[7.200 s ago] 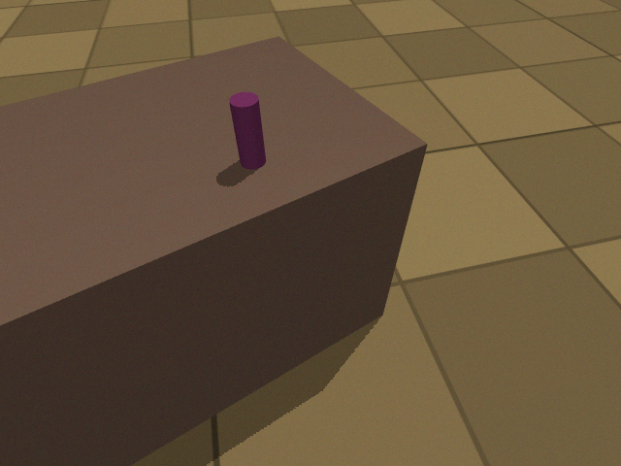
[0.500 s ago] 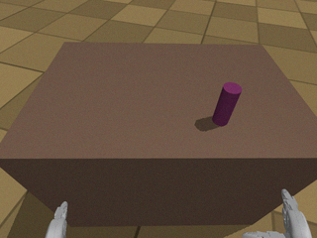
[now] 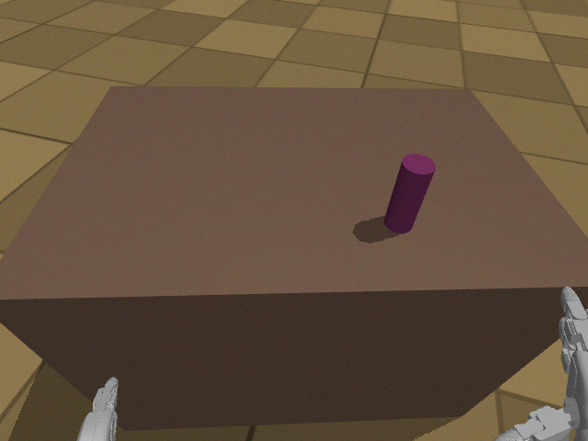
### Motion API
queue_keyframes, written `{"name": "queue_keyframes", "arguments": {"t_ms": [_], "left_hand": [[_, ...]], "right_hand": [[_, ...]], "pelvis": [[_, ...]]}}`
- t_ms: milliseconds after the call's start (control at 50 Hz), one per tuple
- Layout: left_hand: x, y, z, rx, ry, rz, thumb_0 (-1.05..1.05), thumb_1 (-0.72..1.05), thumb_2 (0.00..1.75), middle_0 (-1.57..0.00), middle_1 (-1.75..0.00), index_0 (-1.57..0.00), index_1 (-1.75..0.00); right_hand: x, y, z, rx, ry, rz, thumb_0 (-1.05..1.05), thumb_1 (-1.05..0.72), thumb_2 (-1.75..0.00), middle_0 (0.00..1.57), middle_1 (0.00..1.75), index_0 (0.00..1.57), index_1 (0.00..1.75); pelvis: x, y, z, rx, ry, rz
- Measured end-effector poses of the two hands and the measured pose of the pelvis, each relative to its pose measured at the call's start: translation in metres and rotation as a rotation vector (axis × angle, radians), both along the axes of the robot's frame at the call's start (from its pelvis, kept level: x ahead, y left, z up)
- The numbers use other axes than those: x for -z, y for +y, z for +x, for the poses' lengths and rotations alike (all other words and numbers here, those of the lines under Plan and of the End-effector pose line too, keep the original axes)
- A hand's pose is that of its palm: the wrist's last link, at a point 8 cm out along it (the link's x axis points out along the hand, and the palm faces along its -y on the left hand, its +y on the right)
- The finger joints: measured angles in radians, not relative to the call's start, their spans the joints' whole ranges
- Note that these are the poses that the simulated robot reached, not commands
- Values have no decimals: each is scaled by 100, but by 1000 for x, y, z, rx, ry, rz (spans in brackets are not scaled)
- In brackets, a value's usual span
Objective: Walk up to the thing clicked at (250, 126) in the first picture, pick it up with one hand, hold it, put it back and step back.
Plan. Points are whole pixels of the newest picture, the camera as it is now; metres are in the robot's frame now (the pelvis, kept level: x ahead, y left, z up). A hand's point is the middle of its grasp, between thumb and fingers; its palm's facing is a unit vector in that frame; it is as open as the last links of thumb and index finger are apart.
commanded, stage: rise first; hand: right
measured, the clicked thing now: (407, 195) +0.50 -0.20 +0.04
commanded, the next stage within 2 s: go down in 0.78 s
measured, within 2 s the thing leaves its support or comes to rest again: neither
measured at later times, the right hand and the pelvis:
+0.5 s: hand (565, 371) +0.18 -0.27 +0.10, palm faces +0.37 +0.84 -0.41, open 17.6 cm; pelvis -0.02 +0.00 +0.00, yaw +0 degrees
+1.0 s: hand (578, 374) +0.17 -0.27 +0.11, palm faces +0.39 +0.82 -0.43, open 17.4 cm; pelvis -0.02 +0.00 +0.00, yaw -1 degrees
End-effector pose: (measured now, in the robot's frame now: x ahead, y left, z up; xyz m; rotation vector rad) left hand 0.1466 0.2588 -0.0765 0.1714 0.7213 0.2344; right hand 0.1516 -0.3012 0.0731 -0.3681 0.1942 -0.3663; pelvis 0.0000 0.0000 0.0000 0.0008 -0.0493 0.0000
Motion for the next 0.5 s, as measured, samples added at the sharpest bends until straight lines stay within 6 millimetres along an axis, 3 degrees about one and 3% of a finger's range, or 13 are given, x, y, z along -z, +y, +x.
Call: {"name": "queue_keyframes", "arguments": {"t_ms": [240, 500], "left_hand": [[2, -3, -10, 3, -20, -19, -1, -55, 4, -6, -5, -4, -6], [0, -4, -21, 7, -43, -25, -1, -55, 5, -6, -5, -4, -6]], "right_hand": [[-27, -5, -18, -3, -97, -63, -1, 60, -3, 4, 6, 6, 6], [-47, -5, -16, -29, -196, -105, -1, 60, -4, 5, 6, 6, 6]], "pelvis": [[0, 0, -12, 6, -18, -2], [0, 1, -22, 5, -27, -4]]}}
